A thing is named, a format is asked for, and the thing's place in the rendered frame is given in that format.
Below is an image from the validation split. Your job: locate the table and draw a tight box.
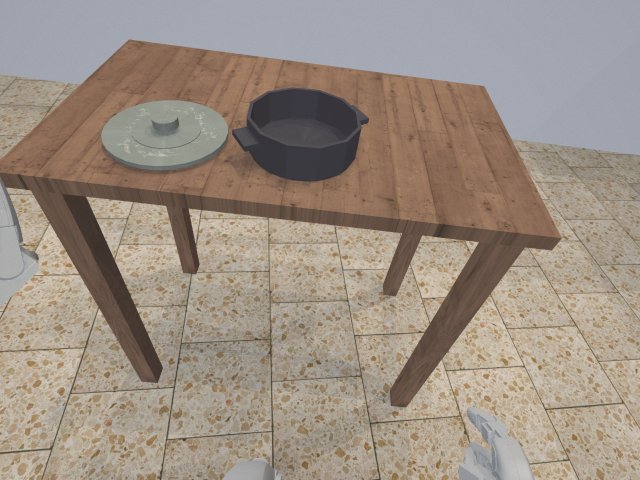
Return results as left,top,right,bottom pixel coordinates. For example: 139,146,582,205
0,39,562,407

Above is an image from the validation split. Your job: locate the robot right hand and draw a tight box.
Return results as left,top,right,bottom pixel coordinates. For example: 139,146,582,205
459,406,535,480

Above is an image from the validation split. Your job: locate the lid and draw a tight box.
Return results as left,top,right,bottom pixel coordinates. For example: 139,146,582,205
101,100,228,170

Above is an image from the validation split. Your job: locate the robot left hand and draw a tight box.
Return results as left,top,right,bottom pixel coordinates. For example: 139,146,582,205
0,177,39,307

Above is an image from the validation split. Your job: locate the knob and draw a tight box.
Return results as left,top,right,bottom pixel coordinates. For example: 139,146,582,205
151,110,179,132

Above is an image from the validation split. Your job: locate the pot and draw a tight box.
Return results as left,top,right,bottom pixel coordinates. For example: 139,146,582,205
232,87,369,181

